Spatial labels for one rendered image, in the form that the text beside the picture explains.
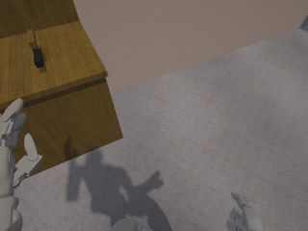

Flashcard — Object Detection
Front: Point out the robot left hand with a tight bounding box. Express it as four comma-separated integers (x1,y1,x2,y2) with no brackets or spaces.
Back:
0,98,42,197

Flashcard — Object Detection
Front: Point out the robot left thigh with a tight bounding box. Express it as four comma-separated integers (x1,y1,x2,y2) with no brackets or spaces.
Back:
109,218,141,231

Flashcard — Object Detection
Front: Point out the tap lever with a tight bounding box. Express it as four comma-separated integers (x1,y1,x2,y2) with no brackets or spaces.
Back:
33,48,44,68

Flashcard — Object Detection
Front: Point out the counter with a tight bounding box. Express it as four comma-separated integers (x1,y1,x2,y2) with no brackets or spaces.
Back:
0,0,123,179

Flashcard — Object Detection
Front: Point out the left robot forearm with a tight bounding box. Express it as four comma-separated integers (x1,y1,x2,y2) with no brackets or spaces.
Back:
0,195,23,231

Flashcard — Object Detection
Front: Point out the robot right hand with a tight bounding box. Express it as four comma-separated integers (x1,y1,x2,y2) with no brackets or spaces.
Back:
226,191,264,231

